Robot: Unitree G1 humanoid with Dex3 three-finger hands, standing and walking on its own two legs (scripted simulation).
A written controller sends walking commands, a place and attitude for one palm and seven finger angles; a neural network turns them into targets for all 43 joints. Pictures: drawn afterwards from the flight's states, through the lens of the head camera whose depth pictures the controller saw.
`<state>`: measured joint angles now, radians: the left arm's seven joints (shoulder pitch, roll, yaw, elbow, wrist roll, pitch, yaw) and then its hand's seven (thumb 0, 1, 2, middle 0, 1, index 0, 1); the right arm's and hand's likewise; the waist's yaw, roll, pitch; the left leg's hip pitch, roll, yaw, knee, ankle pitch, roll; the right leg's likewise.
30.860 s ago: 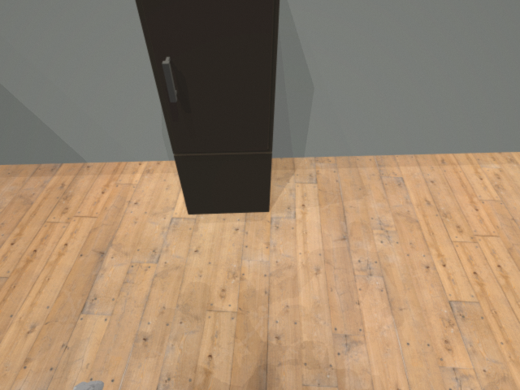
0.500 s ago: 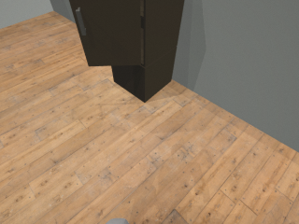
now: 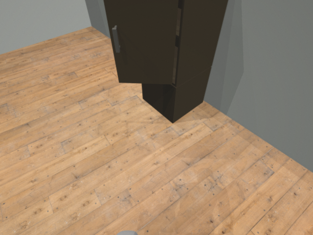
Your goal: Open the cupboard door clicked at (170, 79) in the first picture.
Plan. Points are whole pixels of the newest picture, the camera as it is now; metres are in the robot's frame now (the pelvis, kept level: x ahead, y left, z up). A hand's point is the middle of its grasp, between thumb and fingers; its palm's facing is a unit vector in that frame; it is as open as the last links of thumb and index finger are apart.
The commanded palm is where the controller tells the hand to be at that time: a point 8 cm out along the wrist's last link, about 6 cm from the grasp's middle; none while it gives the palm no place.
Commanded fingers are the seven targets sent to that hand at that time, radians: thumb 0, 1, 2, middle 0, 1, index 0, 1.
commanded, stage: take the last steps up to it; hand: left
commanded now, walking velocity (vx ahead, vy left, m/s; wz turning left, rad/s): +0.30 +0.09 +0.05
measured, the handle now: (116, 39) +1.07 +0.30 -0.02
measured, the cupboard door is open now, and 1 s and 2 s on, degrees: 46 46 46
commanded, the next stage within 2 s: come to a stop and stand still in 1.14 s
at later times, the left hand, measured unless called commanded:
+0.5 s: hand (83, 203) +0.24 +0.26 -0.16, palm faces +0.03 -0.98 -0.19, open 7.4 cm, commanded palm none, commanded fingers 0.00 0.90 0.90 -0.20 -0.30 -0.20 -0.30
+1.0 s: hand (88, 184) +0.31 +0.27 -0.19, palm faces +0.05 -0.99 -0.16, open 7.3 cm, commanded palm none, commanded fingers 0.00 0.90 0.90 -0.20 -0.30 -0.20 -0.30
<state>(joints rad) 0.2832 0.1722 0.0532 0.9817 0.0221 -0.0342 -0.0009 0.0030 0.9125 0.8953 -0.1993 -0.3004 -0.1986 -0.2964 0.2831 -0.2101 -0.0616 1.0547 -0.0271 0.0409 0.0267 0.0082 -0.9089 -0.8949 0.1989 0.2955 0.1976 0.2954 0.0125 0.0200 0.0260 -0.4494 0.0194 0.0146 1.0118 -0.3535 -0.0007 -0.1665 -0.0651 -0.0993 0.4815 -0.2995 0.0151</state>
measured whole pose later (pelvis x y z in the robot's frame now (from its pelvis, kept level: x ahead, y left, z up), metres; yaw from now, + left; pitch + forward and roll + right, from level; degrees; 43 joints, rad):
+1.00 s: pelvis +0.36 +0.09 -0.01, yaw -2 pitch -1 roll -1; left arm 0.37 0.19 0.06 1.12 0.01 -0.02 -0.01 0.00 0.93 0.90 -0.20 -0.30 -0.20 -0.30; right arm 0.17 -0.17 -0.05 1.01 -0.03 -0.07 0.02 0.00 -0.91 -0.90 0.20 0.30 0.19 0.30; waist 0.03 -0.03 0.04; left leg -0.37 0.07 0.13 0.59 -0.19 0.03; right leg -0.17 -0.07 -0.09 0.72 -0.47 0.01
